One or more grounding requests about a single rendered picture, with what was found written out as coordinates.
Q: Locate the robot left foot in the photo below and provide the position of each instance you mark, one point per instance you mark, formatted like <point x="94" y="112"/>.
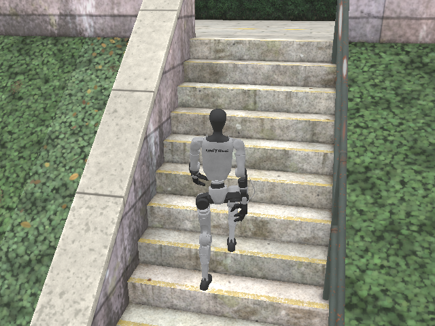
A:
<point x="205" y="284"/>

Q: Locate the robot right hand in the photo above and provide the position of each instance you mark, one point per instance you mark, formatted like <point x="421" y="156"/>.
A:
<point x="241" y="213"/>

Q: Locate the right robot forearm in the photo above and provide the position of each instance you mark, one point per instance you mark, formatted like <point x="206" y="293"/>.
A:
<point x="243" y="189"/>

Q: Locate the robot right upper arm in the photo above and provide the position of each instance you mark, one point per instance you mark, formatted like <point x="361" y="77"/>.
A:
<point x="238" y="144"/>

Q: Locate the robot left hand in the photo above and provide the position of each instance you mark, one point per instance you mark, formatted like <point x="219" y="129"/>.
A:
<point x="196" y="181"/>

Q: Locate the left robot forearm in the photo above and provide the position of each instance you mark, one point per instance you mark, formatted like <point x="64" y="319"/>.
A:
<point x="194" y="174"/>

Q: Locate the robot left upper arm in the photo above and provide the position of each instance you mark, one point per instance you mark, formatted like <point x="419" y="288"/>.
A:
<point x="195" y="146"/>

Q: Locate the humanoid robot torso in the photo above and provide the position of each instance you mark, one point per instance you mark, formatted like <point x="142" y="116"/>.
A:
<point x="217" y="163"/>

